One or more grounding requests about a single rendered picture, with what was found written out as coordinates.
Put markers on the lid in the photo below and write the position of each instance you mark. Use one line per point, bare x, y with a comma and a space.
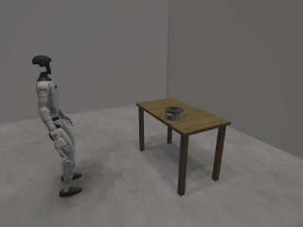
174, 111

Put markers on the robot right forearm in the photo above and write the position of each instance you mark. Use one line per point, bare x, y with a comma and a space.
47, 119

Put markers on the humanoid robot torso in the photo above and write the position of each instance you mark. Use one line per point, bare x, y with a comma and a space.
53, 102

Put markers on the robot right upper arm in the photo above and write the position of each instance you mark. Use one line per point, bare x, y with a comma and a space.
43, 89

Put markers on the robot left forearm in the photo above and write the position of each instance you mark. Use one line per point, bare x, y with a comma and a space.
61, 112

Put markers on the robot right hand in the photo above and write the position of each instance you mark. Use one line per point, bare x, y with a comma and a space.
60, 144

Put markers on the left robot thigh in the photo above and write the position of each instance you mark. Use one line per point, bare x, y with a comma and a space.
69, 132

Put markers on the pot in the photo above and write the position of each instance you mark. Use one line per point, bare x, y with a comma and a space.
174, 116

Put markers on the table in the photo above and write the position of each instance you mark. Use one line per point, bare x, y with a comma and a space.
193, 121

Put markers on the robot left hand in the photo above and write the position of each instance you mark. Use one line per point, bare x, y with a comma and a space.
66, 117

